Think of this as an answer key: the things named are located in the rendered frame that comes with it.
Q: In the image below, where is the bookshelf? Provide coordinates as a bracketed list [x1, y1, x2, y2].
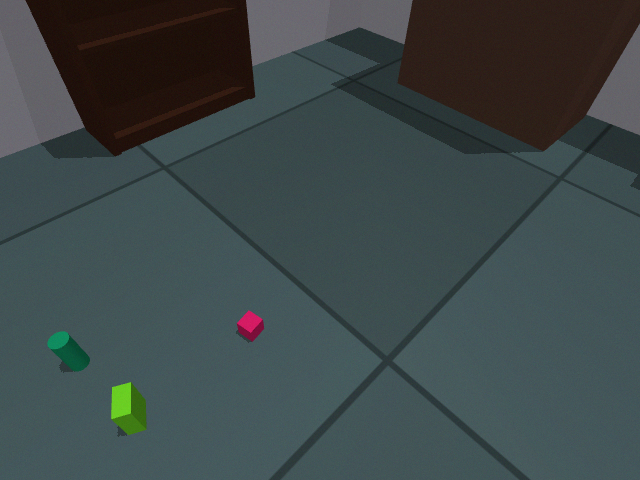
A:
[26, 0, 255, 156]

